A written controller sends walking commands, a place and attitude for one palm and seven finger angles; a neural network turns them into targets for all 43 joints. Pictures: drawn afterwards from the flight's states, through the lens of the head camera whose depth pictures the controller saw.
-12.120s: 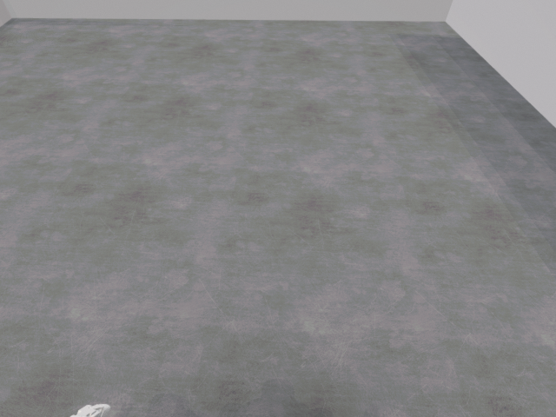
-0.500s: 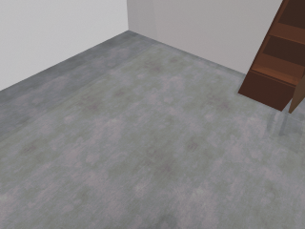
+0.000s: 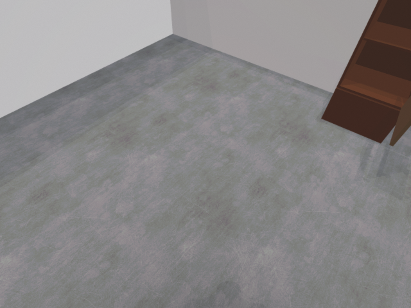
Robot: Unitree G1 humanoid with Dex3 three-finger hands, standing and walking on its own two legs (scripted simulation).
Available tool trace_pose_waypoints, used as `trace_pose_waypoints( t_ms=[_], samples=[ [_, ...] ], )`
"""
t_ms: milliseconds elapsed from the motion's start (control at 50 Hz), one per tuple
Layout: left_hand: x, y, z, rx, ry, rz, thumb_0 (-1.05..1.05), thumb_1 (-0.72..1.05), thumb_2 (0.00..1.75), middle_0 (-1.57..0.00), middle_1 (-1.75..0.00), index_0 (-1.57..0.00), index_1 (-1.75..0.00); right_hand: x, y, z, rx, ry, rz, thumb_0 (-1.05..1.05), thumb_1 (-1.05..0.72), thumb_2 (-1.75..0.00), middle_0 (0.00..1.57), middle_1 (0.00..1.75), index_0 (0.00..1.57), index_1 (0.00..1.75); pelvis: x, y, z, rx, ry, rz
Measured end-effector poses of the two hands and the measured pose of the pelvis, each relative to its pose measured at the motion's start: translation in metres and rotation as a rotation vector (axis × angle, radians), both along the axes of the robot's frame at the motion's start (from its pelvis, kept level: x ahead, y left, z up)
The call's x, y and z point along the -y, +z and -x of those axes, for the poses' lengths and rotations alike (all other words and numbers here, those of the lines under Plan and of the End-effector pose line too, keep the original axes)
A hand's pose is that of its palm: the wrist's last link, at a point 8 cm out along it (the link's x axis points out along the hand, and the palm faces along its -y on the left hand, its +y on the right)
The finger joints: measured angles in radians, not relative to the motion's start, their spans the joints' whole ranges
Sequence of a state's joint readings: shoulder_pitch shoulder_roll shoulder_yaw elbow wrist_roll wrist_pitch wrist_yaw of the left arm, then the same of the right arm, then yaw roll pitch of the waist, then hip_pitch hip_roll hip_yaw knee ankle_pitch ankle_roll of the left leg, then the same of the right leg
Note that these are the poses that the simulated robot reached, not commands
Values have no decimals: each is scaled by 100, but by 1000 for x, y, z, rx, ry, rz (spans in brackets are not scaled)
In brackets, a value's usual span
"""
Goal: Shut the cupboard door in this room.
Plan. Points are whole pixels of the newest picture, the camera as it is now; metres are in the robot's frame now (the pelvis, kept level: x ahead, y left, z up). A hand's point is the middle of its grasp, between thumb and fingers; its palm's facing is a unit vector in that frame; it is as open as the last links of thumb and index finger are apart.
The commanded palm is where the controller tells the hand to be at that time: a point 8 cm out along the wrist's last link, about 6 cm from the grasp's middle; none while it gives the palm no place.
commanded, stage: turn or walk to find it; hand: left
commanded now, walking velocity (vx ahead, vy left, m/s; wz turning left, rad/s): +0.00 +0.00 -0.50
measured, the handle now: out of the picture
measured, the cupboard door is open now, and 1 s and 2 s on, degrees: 91 91 91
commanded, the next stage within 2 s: stand and wait in 0.10 s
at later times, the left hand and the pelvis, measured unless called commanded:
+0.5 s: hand out of the picture +0.07 +0.17 -0.17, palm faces +0.03 -0.97 -0.24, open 7.3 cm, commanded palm none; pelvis -0.01 -0.03 -0.01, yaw +1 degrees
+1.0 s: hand out of the picture +0.01 +0.21 -0.17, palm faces +0.22 -0.94 -0.24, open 7.4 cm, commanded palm none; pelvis -0.02 +0.00 +0.00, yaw +13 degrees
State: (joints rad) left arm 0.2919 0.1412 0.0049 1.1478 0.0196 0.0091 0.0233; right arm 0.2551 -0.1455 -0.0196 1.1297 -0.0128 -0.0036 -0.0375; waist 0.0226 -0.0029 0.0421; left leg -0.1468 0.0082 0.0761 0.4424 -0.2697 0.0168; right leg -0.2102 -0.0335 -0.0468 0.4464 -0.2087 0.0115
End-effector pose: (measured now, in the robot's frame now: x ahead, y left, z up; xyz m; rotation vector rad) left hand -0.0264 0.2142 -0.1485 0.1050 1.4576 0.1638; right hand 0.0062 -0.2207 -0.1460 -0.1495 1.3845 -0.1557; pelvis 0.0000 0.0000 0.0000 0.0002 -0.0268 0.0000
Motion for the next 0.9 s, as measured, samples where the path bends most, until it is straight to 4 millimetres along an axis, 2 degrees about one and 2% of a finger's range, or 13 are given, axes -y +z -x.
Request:
trace_pose_waypoints(
  t_ms=[100,200,280,340,440,540,640,800,860,900],
  samples=[
    [-2,-3,-9,-12,-39,-10,0,91,90,-20,-30,-20,-30,11,-4,1,24,-48,10,1,-91,-90,20,30,20,30,6,-5,5,-9,-44,-8],
    [-4,-3,-32,28,-79,-53,0,91,90,-20,-30,-20,-30,29,-14,3,33,-73,10,0,-91,-89,20,30,20,30,18,-13,8,-13,-67,-24],
    [2,2,-49,91,-99,-83,0,91,90,-20,-30,-20,-30,45,-20,-1,29,-69,4,0,-91,-89,20,30,20,30,28,-15,7,-21,-57,-17],
    [5,8,-58,127,-109,-78,0,91,90,-20,-30,-20,-30,54,-14,-7,35,-47,12,0,-91,-89,20,30,20,30,31,-10,7,-20,-44,-11],
    [-3,9,-78,194,-86,-85,0,91,90,-20,-30,-21,-30,69,-2,-18,60,0,66,0,-91,-90,20,30,20,30,30,-8,7,-14,3,5],
    [-8,9,-88,238,-49,-78,0,91,90,-20,-30,-20,-30,64,6,-23,44,54,71,0,-91,-90,20,30,19,30,28,-5,8,-18,35,0],
    [-12,9,-78,240,-13,-79,0,91,90,-20,-30,-20,-30,50,5,-33,47,102,40,0,-91,-90,20,30,20,30,26,-6,9,-32,69,2],
    [-30,-4,-38,187,64,-82,0,91,90,-20,-30,-21,-30,26,-1,-55,68,169,32,0,-91,-90,20,30,20,30,11,-15,15,-25,147,27],
    [-39,-10,-23,154,98,-75,0,91,90,-20,-30,-21,-30,15,2,-61,79,197,35,0,-91,-90,20,30,20,30,3,-15,16,-30,163,15],
    [-42,-6,-17,131,113,-78,0,91,90,-20,-30,-20,-30,11,6,-63,82,212,37,0,-91,-89,20,30,20,30,2,-11,16,-40,181,20]
  ],
)
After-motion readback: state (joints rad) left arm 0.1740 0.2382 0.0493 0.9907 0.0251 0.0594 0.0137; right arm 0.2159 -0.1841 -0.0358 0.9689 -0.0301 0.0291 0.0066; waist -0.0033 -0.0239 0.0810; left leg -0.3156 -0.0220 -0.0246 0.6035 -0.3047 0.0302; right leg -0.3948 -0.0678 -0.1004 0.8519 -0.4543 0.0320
